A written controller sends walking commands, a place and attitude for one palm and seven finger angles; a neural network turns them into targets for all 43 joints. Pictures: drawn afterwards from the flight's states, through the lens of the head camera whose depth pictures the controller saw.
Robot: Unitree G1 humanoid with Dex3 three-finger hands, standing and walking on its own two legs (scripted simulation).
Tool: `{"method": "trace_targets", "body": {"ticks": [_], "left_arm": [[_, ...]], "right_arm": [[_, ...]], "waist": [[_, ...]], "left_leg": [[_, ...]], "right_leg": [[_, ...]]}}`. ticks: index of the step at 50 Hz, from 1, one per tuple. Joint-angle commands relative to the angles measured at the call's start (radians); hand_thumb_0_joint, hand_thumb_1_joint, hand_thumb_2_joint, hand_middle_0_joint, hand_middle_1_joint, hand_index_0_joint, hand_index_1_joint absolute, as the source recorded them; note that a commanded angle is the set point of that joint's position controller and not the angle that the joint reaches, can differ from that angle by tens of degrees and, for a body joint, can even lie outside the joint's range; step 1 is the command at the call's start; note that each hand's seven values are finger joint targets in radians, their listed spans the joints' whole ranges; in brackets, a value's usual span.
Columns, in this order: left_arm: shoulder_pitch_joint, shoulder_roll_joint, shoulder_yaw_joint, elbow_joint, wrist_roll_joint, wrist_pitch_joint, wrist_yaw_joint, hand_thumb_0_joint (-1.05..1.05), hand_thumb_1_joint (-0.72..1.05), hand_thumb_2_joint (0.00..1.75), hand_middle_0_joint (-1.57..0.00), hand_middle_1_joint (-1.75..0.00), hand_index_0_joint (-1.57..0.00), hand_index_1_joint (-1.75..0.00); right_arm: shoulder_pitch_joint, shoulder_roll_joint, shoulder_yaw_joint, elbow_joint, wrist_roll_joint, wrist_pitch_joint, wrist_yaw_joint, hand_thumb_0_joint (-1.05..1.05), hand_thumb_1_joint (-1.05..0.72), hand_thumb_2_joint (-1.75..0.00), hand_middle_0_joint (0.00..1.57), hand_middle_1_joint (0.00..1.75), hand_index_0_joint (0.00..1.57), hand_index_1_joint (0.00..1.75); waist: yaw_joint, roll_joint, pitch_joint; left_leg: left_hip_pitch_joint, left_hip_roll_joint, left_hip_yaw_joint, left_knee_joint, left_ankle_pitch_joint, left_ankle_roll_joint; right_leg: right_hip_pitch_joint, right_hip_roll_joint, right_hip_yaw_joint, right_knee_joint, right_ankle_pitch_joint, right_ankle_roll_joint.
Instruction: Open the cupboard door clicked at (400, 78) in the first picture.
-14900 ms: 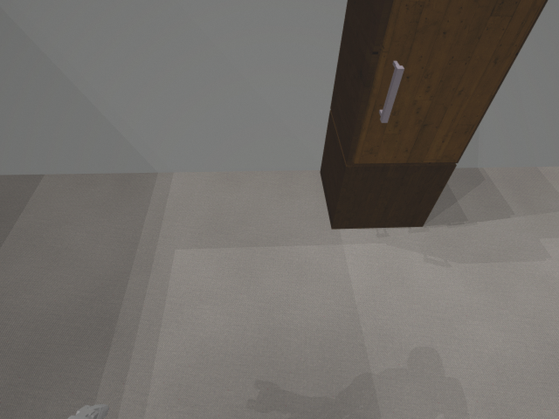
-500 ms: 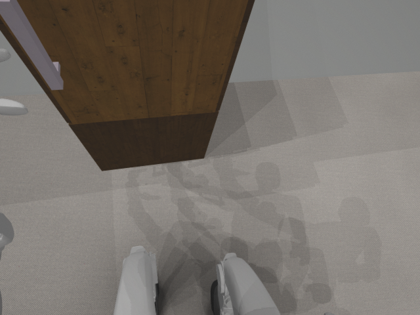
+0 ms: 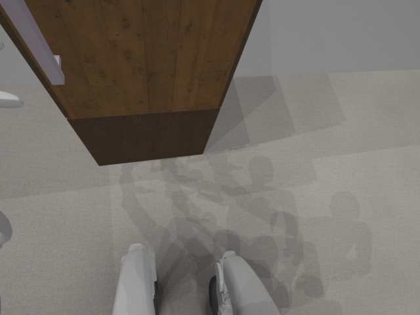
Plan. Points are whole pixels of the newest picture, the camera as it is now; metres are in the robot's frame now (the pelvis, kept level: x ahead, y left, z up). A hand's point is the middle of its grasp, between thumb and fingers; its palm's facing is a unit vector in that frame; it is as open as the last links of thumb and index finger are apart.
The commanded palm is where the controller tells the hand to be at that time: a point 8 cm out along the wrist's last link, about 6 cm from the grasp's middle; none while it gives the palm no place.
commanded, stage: move the hooked fingers beside the handle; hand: left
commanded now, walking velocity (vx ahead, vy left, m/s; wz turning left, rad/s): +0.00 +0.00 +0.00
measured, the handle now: (37, 33) +0.56 +0.27 +0.08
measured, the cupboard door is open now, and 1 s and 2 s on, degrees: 0 0 0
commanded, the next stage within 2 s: slide the fingers in behind the handle in 0.34 s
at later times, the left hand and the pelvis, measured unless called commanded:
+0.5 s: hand out of the picture +0.50 +0.33 +0.07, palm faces +0.16 -0.99 -0.02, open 14.0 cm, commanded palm +0.49 +0.34 +0.07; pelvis +0.00 +0.00 +0.00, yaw +0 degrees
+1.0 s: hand (12, 67) +0.50 +0.29 +0.07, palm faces +0.18 -0.98 -0.02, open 14.3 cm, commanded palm +0.49 +0.31 +0.07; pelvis +0.00 -0.01 +0.01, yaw +1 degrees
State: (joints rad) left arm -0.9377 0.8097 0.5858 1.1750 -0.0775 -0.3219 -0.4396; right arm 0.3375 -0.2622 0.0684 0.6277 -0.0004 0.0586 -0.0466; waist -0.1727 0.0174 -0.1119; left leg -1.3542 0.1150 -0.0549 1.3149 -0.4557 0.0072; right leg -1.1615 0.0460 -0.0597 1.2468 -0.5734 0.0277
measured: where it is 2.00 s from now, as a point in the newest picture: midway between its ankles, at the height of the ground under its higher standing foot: (185, 311)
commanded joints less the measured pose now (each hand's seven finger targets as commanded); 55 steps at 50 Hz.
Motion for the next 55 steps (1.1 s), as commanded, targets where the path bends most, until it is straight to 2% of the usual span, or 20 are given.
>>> {"method": "trace_targets", "body": {"ticks": [1,7,11,13,15,17,19,21,23,25,28,31,33,40,44,46,49,52,54,55], "left_arm": [[-0.386,0.268,-0.005,-0.191,-0.030,-0.053,0.002,0.00,-0.50,0.30,-0.30,-1.20,-0.30,-1.20],[-0.381,0.256,-0.007,-0.199,-0.025,-0.070,0.033,0.00,-0.50,0.30,-0.30,-1.20,-0.30,-1.20],[-0.382,0.333,0.039,-0.165,-0.017,-0.082,0.040,0.00,-0.50,0.30,-0.30,-1.20,-0.30,-1.20],[-0.384,0.340,0.034,-0.168,-0.013,-0.085,0.033,0.00,-0.50,0.30,-0.30,-1.20,-0.30,-1.20],[-0.381,0.332,0.036,-0.195,-0.018,-0.096,0.026,0.00,-0.50,0.30,-0.30,-1.20,-0.30,-1.20],[-0.358,0.315,0.031,-0.187,-0.027,-0.093,0.013,0.00,-0.50,0.30,-0.30,-1.20,-0.30,-1.20],[-0.349,0.319,0.027,-0.138,-0.033,-0.074,-0.002,0.00,-0.50,0.30,-0.30,-1.20,-0.30,-1.20],[-0.378,0.347,0.038,-0.143,-0.034,-0.070,-0.010,0.00,-0.50,0.30,-0.30,-1.20,-0.30,-1.20],[-0.384,0.321,0.019,-0.170,-0.034,-0.069,-0.013,0.00,-0.50,0.30,-0.30,-1.20,-0.30,-1.20],[-0.406,0.284,-0.002,-0.219,-0.040,-0.084,-0.011,0.00,-0.50,0.30,-0.30,-1.20,-0.30,-1.20],[-0.397,0.270,-0.002,-0.195,-0.045,-0.075,-0.004,0.00,-0.50,0.30,-0.30,-1.20,-0.30,-1.20],[-0.428,0.265,-0.014,-0.220,-0.032,-0.069,0.016,0.00,-0.50,0.30,-0.30,-1.20,-0.30,-1.20],[-0.401,0.247,-0.019,-0.208,-0.028,-0.060,0.035,0.00,-0.50,0.30,-0.30,-1.20,-0.30,-1.20],[-0.395,0.206,-0.026,-0.293,-0.019,-0.094,0.085,0.00,-0.50,0.30,-0.30,-1.20,-0.30,-1.20],[-0.400,0.125,-0.083,-0.266,-0.031,-0.101,0.083,0.00,-0.50,0.30,-0.30,-1.20,-0.30,-1.20],[-0.404,0.143,-0.065,-0.272,-0.034,-0.113,0.086,0.00,-0.50,0.30,-0.30,-1.20,-0.30,-1.20],[-0.410,0.077,-0.115,-0.249,-0.035,-0.115,0.092,0.00,-0.50,0.30,-0.30,-1.20,-0.30,-1.20],[-0.432,0.075,-0.119,-0.225,-0.034,-0.120,0.106,0.00,-0.50,0.30,-0.30,-1.20,-0.30,-1.20],[-0.446,0.080,-0.125,-0.223,-0.024,-0.123,0.112,0.00,-0.50,0.30,-0.30,-1.20,-0.30,-1.20],[-0.474,0.047,-0.153,-0.233,-0.024,-0.128,0.113,0.00,-0.50,0.30,-0.30,-1.20,-0.30,-1.20]], "right_arm": [[0.183,-0.228,-0.084,-0.039,-0.003,-0.008,-0.017,0.00,-0.90,-0.90,0.20,0.30,0.20,0.30],[0.173,-0.219,-0.082,-0.049,-0.006,-0.010,-0.012,0.00,-0.90,-0.90,0.20,0.30,0.20,0.30],[0.166,-0.226,-0.074,-0.056,-0.002,-0.010,-0.015,0.00,-0.90,-0.90,0.20,0.30,0.20,0.30],[0.163,-0.224,-0.073,-0.060,-0.001,-0.010,-0.016,0.00,-0.90,-0.90,0.20,0.30,0.20,0.30],[0.165,-0.222,-0.074,-0.059,-0.004,-0.011,-0.014,0.00,-0.90,-0.90,0.20,0.30,0.20,0.30],[0.165,-0.224,-0.079,-0.058,-0.001,-0.008,-0.013,0.00,-0.90,-0.90,0.20,0.30,0.20,0.30],[0.161,-0.224,-0.074,-0.058,0.006,-0.006,-0.017,0.00,-0.90,-0.90,0.20,0.30,0.20,0.30],[0.162,-0.229,-0.070,-0.055,0.006,-0.007,-0.022,0.00,-0.90,-0.90,0.20,0.30,0.20,0.30],[0.166,-0.225,-0.074,-0.054,0.005,-0.008,-0.022,0.00,-0.90,-0.90,0.20,0.30,0.20,0.30],[0.170,-0.221,-0.079,-0.045,0.000,-0.013,-0.019,0.00,-0.90,-0.90,0.20,0.30,0.20,0.30],[0.173,-0.221,-0.081,-0.036,0.001,-0.012,-0.019,0.00,-0.90,-0.90,0.20,0.30,0.20,0.30],[0.174,-0.220,-0.081,-0.032,-0.002,-0.014,-0.017,0.00,-0.90,-0.90,0.20,0.30,0.20,0.30],[0.176,-0.216,-0.082,-0.034,-0.003,-0.012,-0.015,0.00,-0.90,-0.90,0.20,0.30,0.20,0.30],[0.180,-0.207,-0.090,-0.028,-0.013,-0.016,0.000,0.00,-0.90,-0.90,0.20,0.30,0.20,0.30],[0.172,-0.200,-0.093,-0.017,-0.009,-0.020,-0.001,0.00,-0.90,-0.90,0.20,0.30,0.20,0.30],[0.177,-0.203,-0.093,-0.011,-0.011,-0.022,-0.004,0.00,-0.90,-0.90,0.20,0.30,0.20,0.30],[0.174,-0.197,-0.095,-0.006,-0.010,-0.025,-0.002,0.00,-0.90,-0.90,0.20,0.30,0.20,0.30],[0.174,-0.199,-0.092,-0.001,-0.011,-0.027,-0.005,0.00,-0.90,-0.90,0.20,0.30,0.20,0.30],[0.174,-0.200,-0.092,0.001,-0.012,-0.027,-0.006,0.00,-0.90,-0.90,0.20,0.30,0.20,0.30],[0.176,-0.196,-0.091,0.003,-0.014,-0.030,-0.005,0.00,-0.90,-0.90,0.20,0.30,0.20,0.30]], "waist": [[0.000,0.277,-0.521],[0.004,0.265,-0.510],[0.006,0.236,-0.506],[0.007,0.253,-0.502],[0.017,0.288,-0.548],[0.013,0.255,-0.558],[0.004,0.220,-0.509],[0.004,0.239,-0.517],[0.003,0.238,-0.540],[0.003,0.294,-0.571],[-0.002,0.259,-0.557],[0.001,0.292,-0.568],[0.005,0.271,-0.549],[0.012,0.287,-0.591],[-0.008,0.252,-0.537],[0.000,0.264,-0.548],[-0.019,0.243,-0.501],[-0.027,0.223,-0.487],[-0.028,0.238,-0.492],[-0.036,0.262,-0.493]], "left_leg": [[0.757,-0.024,-0.070,-0.153,0.300,0.013],[0.738,-0.029,-0.059,-0.155,0.284,0.014],[0.668,-0.031,-0.043,-0.139,0.275,0.021],[0.661,-0.031,-0.035,-0.134,0.279,0.021],[0.703,-0.031,-0.043,-0.128,0.323,0.018],[0.710,-0.028,-0.045,-0.126,0.319,0.019],[0.641,-0.030,-0.031,-0.119,0.279,0.026],[0.631,-0.030,-0.033,-0.112,0.285,0.028],[0.652,-0.030,-0.034,-0.109,0.296,0.027],[0.709,-0.028,-0.047,-0.107,0.325,0.022],[0.694,-0.028,-0.047,-0.108,0.311,0.023],[0.717,-0.027,-0.054,-0.117,0.300,0.021],[0.710,-0.028,-0.054,-0.124,0.296,0.019],[0.764,-0.031,-0.055,-0.137,0.339,0.015],[0.735,-0.035,-0.048,-0.151,0.276,0.017],[0.749,-0.036,-0.047,-0.151,0.299,0.016],[0.736,-0.039,-0.047,-0.159,0.257,0.017],[0.709,-0.040,-0.046,-0.157,0.236,0.020],[0.709,-0.041,-0.046,-0.156,0.233,0.018],[0.728,-0.043,-0.051,-0.154,0.244,0.018]], "right_leg": [[-0.073,0.026,-0.022,-0.168,0.219,-0.054],[-0.048,0.026,-0.017,-0.173,0.216,-0.053],[-0.008,0.028,-0.009,-0.165,0.220,-0.051],[0.001,0.029,-0.005,-0.166,0.226,-0.050],[-0.007,0.030,-0.008,-0.151,0.245,-0.056],[-0.007,0.031,-0.008,-0.157,0.245,-0.050],[0.008,0.032,-0.003,-0.163,0.235,-0.045],[0.001,0.030,-0.002,-0.154,0.239,-0.047],[0.002,0.031,-0.002,-0.155,0.244,-0.046],[-0.036,0.031,-0.006,-0.144,0.249,-0.054],[-0.032,0.030,-0.007,-0.151,0.244,-0.049],[-0.047,0.026,-0.009,-0.150,0.230,-0.053],[-0.040,0.026,-0.010,-0.156,0.228,-0.052],[-0.007,0.028,-0.009,-0.162,0.256,-0.056],[0.000,0.028,-0.008,-0.185,0.231,-0.052],[0.003,0.026,-0.006,-0.184,0.243,-0.056],[-0.015,0.026,-0.006,-0.195,0.220,-0.053],[-0.016,0.024,-0.003,-0.195,0.211,-0.052],[-0.019,0.022,-0.003,-0.190,0.210,-0.054],[-0.039,0.022,-0.004,-0.185,0.214,-0.057]]}}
